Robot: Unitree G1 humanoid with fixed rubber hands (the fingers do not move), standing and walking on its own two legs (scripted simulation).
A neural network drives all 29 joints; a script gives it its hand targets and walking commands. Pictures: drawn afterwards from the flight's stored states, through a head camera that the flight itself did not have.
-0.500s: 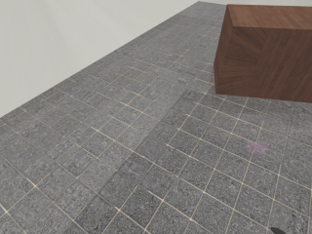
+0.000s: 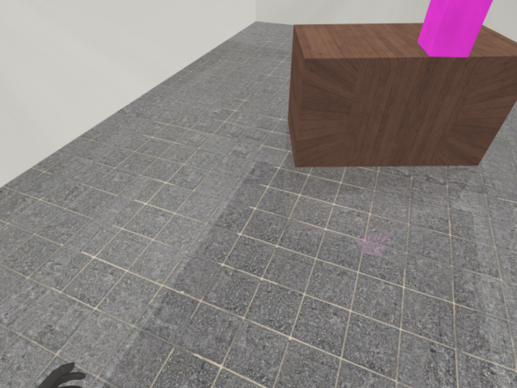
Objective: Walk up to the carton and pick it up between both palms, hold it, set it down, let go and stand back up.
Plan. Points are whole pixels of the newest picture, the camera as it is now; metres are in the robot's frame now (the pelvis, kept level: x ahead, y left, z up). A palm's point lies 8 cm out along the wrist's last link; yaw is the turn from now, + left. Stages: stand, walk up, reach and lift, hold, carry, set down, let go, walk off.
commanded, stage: walk up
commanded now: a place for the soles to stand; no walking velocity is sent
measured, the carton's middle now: (451, 21) +1.67 -1.04 +0.05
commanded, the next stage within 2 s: none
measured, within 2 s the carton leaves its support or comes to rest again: neither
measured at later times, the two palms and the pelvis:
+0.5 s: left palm (149, 339) +0.27 +0.20 -0.08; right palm out of the picture +0.25 -0.49 -0.06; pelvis +0.19 -0.14 +0.00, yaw -6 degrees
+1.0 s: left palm (251, 192) +0.63 +0.01 -0.07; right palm out of the picture +0.32 -0.62 -0.07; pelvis +0.38 -0.25 -0.01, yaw -10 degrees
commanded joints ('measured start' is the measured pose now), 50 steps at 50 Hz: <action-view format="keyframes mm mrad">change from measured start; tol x32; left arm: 1 53 151 43 -23 -3 -30 12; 45 -122 68 5 -205 -14 -17 21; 50 236 262 93 -112 -2 -46 72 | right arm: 1 -76 -195 -34 -61 -11 -4 1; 50 245 -19 44 -223 26 -14 -12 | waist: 1 104 55 16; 4 141 -344 4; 28 -49 367 -118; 32 -23 -24 27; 47 45 159 -5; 50 152 -336 -199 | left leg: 1 -314 51 37 167 -51 166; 6 -669 -39 -143 858 -171 102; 26 -13 -149 -34 55 163 111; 28 332 322 -756 -51 84 296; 30 195 403 -823 -75 44 413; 34 -74 125 -239 -35 644 167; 46 -183 140 -99 -9 407 219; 49 -348 24 -39 546 247 146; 50 -575 -110 -75 754 -241 117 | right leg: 1 309 109 -164 -76 -81 -35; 5 417 -224 637 -551 -603 -233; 20 331 -53 199 -480 -229 -203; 26 187 68 29 -10 298 -123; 30 -328 117 139 573 -307 -16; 46 157 67 -87 -47 19 -55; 50 714 -173 360 -251 3 -131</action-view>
